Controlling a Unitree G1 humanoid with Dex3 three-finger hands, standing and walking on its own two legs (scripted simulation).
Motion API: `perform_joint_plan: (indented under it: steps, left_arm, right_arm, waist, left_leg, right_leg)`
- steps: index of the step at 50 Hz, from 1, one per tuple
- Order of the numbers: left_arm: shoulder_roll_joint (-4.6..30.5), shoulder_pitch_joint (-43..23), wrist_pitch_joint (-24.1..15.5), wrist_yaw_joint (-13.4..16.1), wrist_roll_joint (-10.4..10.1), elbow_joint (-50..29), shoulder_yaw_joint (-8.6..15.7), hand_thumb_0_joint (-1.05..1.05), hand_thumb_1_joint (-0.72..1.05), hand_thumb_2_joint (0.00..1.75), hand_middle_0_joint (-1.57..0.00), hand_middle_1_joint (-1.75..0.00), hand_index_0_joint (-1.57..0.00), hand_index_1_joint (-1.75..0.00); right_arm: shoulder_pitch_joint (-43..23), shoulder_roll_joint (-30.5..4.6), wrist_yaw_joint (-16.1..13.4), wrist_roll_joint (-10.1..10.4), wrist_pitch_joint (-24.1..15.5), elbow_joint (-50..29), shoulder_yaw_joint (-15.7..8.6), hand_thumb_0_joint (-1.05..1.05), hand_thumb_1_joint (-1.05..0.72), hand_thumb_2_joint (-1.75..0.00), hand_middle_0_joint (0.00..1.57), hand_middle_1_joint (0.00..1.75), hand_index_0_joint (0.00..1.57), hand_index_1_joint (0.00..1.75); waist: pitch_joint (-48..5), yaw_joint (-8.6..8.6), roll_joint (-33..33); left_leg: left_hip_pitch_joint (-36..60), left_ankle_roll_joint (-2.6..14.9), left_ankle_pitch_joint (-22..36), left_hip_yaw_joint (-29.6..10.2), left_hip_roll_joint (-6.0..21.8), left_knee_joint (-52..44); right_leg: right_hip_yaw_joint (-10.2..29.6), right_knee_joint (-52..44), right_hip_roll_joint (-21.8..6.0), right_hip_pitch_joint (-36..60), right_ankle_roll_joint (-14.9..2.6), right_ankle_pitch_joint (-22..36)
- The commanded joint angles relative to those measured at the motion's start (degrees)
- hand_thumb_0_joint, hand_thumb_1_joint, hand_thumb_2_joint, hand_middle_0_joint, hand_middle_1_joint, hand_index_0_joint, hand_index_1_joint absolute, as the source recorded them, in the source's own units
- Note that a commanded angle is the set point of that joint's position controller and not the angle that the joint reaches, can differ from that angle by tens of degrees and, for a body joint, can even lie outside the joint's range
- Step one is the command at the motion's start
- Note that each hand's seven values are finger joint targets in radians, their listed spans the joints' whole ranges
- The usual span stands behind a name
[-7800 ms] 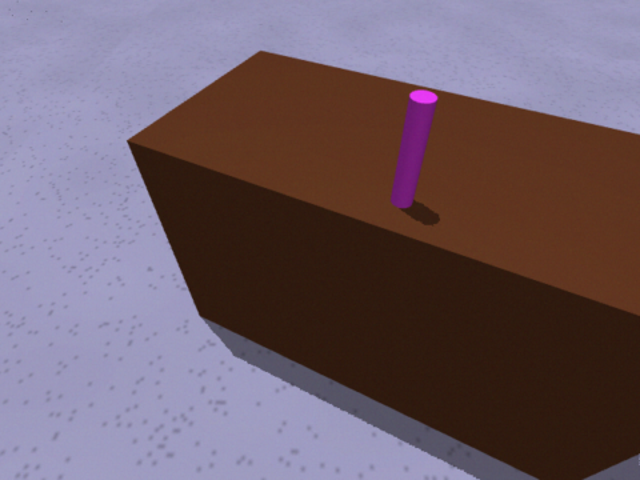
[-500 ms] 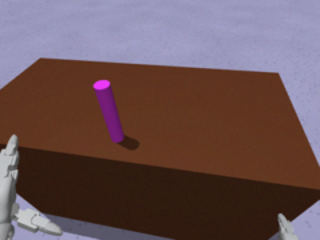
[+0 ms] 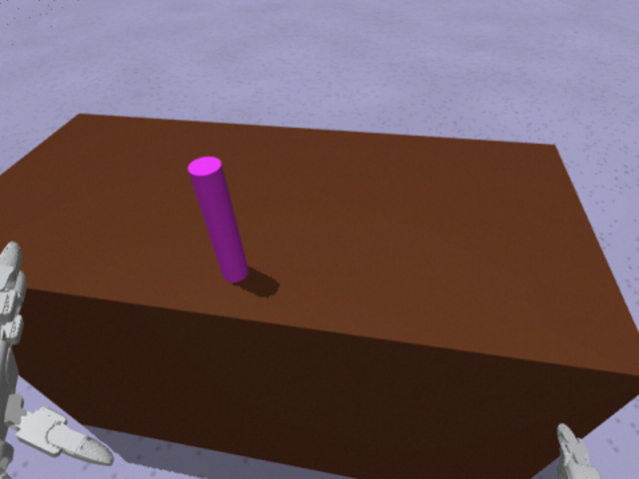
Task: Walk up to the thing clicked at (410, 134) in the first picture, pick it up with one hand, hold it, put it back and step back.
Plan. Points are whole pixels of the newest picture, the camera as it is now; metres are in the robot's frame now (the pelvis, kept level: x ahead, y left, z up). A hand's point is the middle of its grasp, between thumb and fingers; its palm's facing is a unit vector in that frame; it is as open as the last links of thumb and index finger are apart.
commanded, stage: go down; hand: left
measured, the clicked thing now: (222, 226) +0.44 +0.20 +0.08
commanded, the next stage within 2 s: none
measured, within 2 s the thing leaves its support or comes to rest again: neither
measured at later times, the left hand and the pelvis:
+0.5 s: hand (57, 284) +0.28 +0.33 +0.14, palm faces +0.23 -0.95 -0.23, open 17.4 cm; pelvis +0.00 +0.01 +0.00, yaw +0 degrees
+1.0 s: hand (42, 262) +0.31 +0.36 +0.15, palm faces +0.18 -0.98 -0.09, open 17.6 cm; pelvis +0.00 +0.01 -0.01, yaw +0 degrees
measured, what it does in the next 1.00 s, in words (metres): stands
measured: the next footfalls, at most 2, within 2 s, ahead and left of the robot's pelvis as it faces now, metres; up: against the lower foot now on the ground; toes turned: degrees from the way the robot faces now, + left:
none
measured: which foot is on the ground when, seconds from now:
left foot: down 0.00-1.00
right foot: down 0.00-1.00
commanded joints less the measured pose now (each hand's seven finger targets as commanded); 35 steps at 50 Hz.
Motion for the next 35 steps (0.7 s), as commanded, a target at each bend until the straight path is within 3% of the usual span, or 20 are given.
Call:
perform_joint_plan:
  steps: [1, 2, 3, 4, 6, 8, 11, 12, 14, 18, 19, 21, 23, 26, 27, 29, 30, 32, 33, 35]
  left_arm:
    - [13.23, -12.24, -4.87, -0.53, -1.74, -9.79, 8.96, 0.0, -0.61, 0.03, -0.07, -0.08, -0.08, -0.07]
    - [13.47, -12.07, -4.37, -0.84, -2.33, -5.76, 9.87, 0.0, -0.61, 0.03, -0.07, -0.07, -0.07, -0.07]
    - [12.92, -15.53, -4.27, -1.62, -3.12, -6.04, 8.66, 0.0, -0.61, 0.03, -0.07, -0.07, -0.07, -0.07]
    - [15.2, -15.86, -3.68, -2.27, -3.71, -3.34, 10.25, 0.0, -0.61, 0.03, -0.07, -0.07, -0.07, -0.07]
    - [17.68, -21.17, -2.8, -4.1, -4.13, -1.88, 10.41, 0.0, -0.61, 0.03, -0.07, -0.06, -0.08, -0.06]
    - [18.96, -24.99, -1.86, -6.66, -5.45, 1.38, 10.87, 0.0, -0.57, 0.03, -0.07, -0.05, -0.07, -0.05]
    - [22.98, -30.62, -0.08, -10.31, -7.25, 5.64, 12.55, 0.0, -0.55, 0.05, -0.06, -0.05, -0.06, -0.05]
    - [23.14, -31.84, 0.56, -11.58, -7.84, 6.97, 12.55, 0.0, -0.54, 0.05, -0.06, -0.05, -0.06, -0.05]
    - [25.18, -32.81, 2.17, -13.95, -9.32, 11.59, 14.07, 0.0, -0.56, 0.05, -0.06, -0.05, -0.06, -0.05]
    - [25.33, -37.3, 4.55, -18.55, -11.1, 14.43, 13.48, 0.0, -0.52, 0.07, -0.05, -0.04, -0.04, -0.05]
    - [25.8, -37.47, 5.09, -19.37, -11.32, 16.22, 13.88, 0.0, -0.52, 0.06, -0.05, -0.03, -0.04, -0.04]
    - [25.5, -36.0, 5.93, -20.44, -11.53, 16.0, 14.16, 0.0, -0.49, 0.06, -0.04, -0.03, -0.04, -0.04]
    - [26.58, -36.46, 6.77, -20.85, -11.39, 15.71, 15.14, 0.0, -0.51, 0.07, -0.04, -0.04, -0.04, -0.04]
    - [25.71, -37.68, 7.4, -21.21, -11.85, 15.42, 15.24, 0.0, -0.51, 0.08, -0.04, -0.04, -0.04, -0.04]
    - [26.22, -38.23, 7.7, -21.09, -11.69, 15.68, 15.45, 0.0, -0.51, 0.07, -0.04, -0.03, -0.04, -0.04]
    - [25.45, -40.65, 7.48, -21.12, -11.33, 14.07, 14.37, 0.0, -0.5, 0.1, -0.03, -0.03, -0.03, -0.04]
    - [26.65, -40.25, 7.88, -20.96, -11.19, 16.07, 15.4, 0.0, -0.52, 0.09, -0.04, -0.03, -0.03, -0.04]
    - [26.33, -42.75, 7.79, -21.2, -10.84, 13.97, 14.43, 0.0, -0.53, 0.09, -0.04, -0.04, -0.04, -0.04]
    - [28.32, -41.98, 8.18, -21.14, -10.58, 16.05, 15.91, 0.0, -0.54, 0.09, -0.04, -0.04, -0.03, -0.05]
    - [28.48, -46.02, 8.64, -22.09, -10.92, 17.16, 14.77, 0.0, -0.5, 0.09, -0.04, -0.03, -0.03, -0.04]
  right_arm:
    - [-7.22, -7.59, -0.04, -0.33, -2.11, -11.88, -1.23, 0.0, 0.52, -0.05, 0.05, 0.05, 0.05, 0.05]
    - [-6.14, -7.14, -0.26, -0.26, -1.87, -10.37, -1.07, 0.0, 0.52, -0.05, 0.05, 0.05, 0.05, 0.05]
    - [-6.51, -5.94, -0.34, -0.02, -1.58, -7.9, 0.05, 0.0, 0.53, -0.05, 0.05, 0.05, 0.05, 0.05]
    - [-6.23, -7.24, -0.78, 0.18, -1.71, -7.93, -0.75, 0.0, 0.52, -0.05, 0.05, 0.05, 0.05, 0.05]
    - [-6.64, -9.19, -1.62, 0.21, -1.99, -9.88, -1.39, 0.0, 0.53, -0.04, 0.05, 0.05, 0.05, 0.05]
    - [-6.36, -6.66, -1.92, 0.5, -2.01, -8.4, 1.19, 0.0, 0.53, -0.04, 0.05, 0.05, 0.05, 0.05]
    - [-6.12, -7.61, -2.95, 0.85, -2.42, -7.9, 1.42, 0.0, 0.53, -0.05, 0.05, 0.05, 0.05, 0.05]
    - [-6.35, -5.64, -2.88, 0.9, -2.4, -8.0, 3.71, 0.0, 0.54, -0.05, 0.05, 0.05, 0.05, 0.05]
    - [-5.95, -7.2, -3.39, 1.15, -2.21, -6.42, 2.66, 0.0, 0.53, -0.05, 0.05, 0.05, 0.05, 0.05]
    - [-7.76, -4.4, -3.29, 1.26, -2.84, -8.34, 7.08, 0.0, 0.53, -0.05, 0.05, 0.05, 0.05, 0.05]
    - [-8.13, -5.77, -3.57, 1.28, -2.78, -8.22, 5.91, 0.0, 0.53, -0.05, 0.05, 0.05, 0.05, 0.05]
    - [-6.07, -6.62, -3.36, 0.93, -3.27, -9.74, 5.89, 0.0, 0.53, -0.05, 0.05, 0.05, 0.05, 0.05]
    - [-5.57, -8.43, -3.46, 0.68, -3.53, -10.43, 4.23, 0.0, 0.53, -0.05, 0.05, 0.05, 0.05, 0.05]
    - [-5.43, -8.12, -3.19, 0.46, -3.71, -10.53, 4.5, 0.0, 0.53, -0.05, 0.05, 0.05, 0.05, 0.05]
    - [-4.64, -8.82, -3.2, 0.31, -3.68, -9.29, 3.7, 0.0, 0.53, -0.05, 0.05, 0.05, 0.05, 0.05]
    - [-5.7, -7.55, -2.97, 0.29, -3.89, -10.84, 4.91, 0.0, 0.54, -0.05, 0.05, 0.05, 0.05, 0.05]
    - [-4.71, -7.69, -3.3, 0.26, -3.79, -9.1, 4.23, 0.0, 0.54, -0.05, 0.05, 0.05, 0.05, 0.05]
    - [-3.63, -5.73, -3.13, 0.08, -3.79, -8.67, 5.8, 0.0, 0.54, -0.05, 0.05, 0.05, 0.05, 0.05]
    - [-5.86, -7.58, -3.53, 0.09, -4.2, -11.33, 4.75, 0.0, 0.54, -0.05, 0.05, 0.05, 0.05, 0.05]
    - [-3.83, -5.9, -3.66, 0.08, -3.74, -5.23, 5.86, 0.0, 0.54, -0.05, 0.05, 0.05, 0.05, 0.05]
  waist:
    - [-5.11, -1.33, -1.25]
    - [-4.9, -2.03, -2.33]
    - [-2.28, -1.8, -1.19]
    - [-3.53, -2.22, -0.81]
    - [-5.52, -3.39, -1.95]
    - [-5.59, -3.26, -0.96]
    - [-8.66, -3.13, 1.1]
    - [-9.13, -2.61, 1.91]
    - [-10.16, -2.58, 2.44]
    - [-11.9, -1.36, 4.26]
    - [-11.47, -1.51, 4.09]
    - [-12.81, -1.3, 3.47]
    - [-14.72, -1.24, 4.27]
    - [-14.6, -1.41, 3.18]
    - [-14.37, -1.45, 3.56]
    - [-13.23, -1.52, 3.65]
    - [-13.31, -1.54, 3.17]
    - [-14.67, -1.87, 3.2]
    - [-14.22, -1.86, 3.05]
    - [-12.32, -2.41, 6.04]
  left_leg:
    - [-3.33, 1.84, 4.83, 4.36, -2.89, -2.0]
    - [-3.71, 2.04, 3.88, 4.26, -2.88, -1.7]
    - [-5.01, 1.98, 1.66, 4.2, -3.03, -2.08]
    - [-4.95, 2.05, 1.42, 4.07, -2.99, -1.92]
    - [-4.08, 2.29, 2.15, 3.84, -2.99, -1.43]
    - [-4.55, 2.52, 2.18, 3.74, -3.22, -0.91]
    - [-3.85, 2.41, 4.54, 3.42, -3.17, -0.81]
    - [-4.32, 2.36, 4.98, 3.3, -3.07, -0.9]
    - [-4.43, 2.21, 7.99, 3.14, -2.9, -0.52]
    - [-4.53, 1.71, 10.82, 2.9, -2.34, -0.79]
    - [-4.89, 1.58, 10.19, 2.81, -2.14, -0.97]
    - [-4.45, 1.46, 12.05, 2.68, -1.82, -0.56]
    - [-3.2, 0.99, 15.82, 2.53, -1.45, -0.09]
    - [-2.85, 0.69, 18.39, 2.43, -0.99, 0.54]
    - [-3.02, 0.59, 18.48, 2.31, -0.78, 0.54]
    - [-3.48, 0.56, 15.42, 2.23, -0.76, -0.05]
    - [-3.88, 0.86, 14.47, 2.34, -0.99, 0.2]
    - [-3.33, 1.19, 15.16, 2.88, -1.55, 1.05]
    - [-3.7, 1.27, 14.84, 3.02, -1.62, 1.06]
    - [-4.65, 1.19, 13.31, 3.05, -1.68, 0.74]
  right_leg:
    - [-2.75, -3.23, 1.44, 0.13, -1.04, 3.58]
    - [-2.66, -3.04, 1.32, -0.39, -0.89, 2.99]
    - [-2.74, -3.31, 1.26, -2.34, -0.95, 0.77]
    - [-2.55, -2.94, 1.13, -2.26, -0.85, 1.03]
    - [-2.48, -2.58, 1.09, -2.39, -0.78, 2.07]
    - [-2.42, -2.6, 0.85, -1.98, -0.69, 2.5]
    - [-2.46, -1.84, 1.03, -1.62, -1.08, 4.78]
    - [-2.68, -1.66, 1.11, -1.03, -1.3, 5.07]
    - [-2.81, -1.15, 1.31, -0.59, -1.5, 7.81]
    - [-3.16, -0.52, 1.62, 0.37, -2.09, 9.19]
    - [-3.19, -0.4, 1.8, -0.21, -2.16, 8.34]
    - [-3.41, -0.09, 2.05, 0.72, -2.3, 9.54]
    - [-3.43, 0.63, 2.33, 0.9, -2.44, 12.16]
    - [-3.46, 1.06, 2.54, 0.28, -2.26, 13.51]
    - [-3.47, 1.32, 2.66, -0.05, -2.34, 13.29]
    - [-3.43, 0.88, 2.76, -1.2, -2.29, 10.9]
    - [-3.27, 0.7, 2.52, -0.99, -2.15, 10.73]
    - [-2.86, 0.65, 2.3, -0.94, -1.99, 11.82]
    - [-2.83, 0.54, 2.18, -0.81, -1.79, 11.79]
    - [-2.66, 0.58, 2.01, -2.55, -1.96, 10.95]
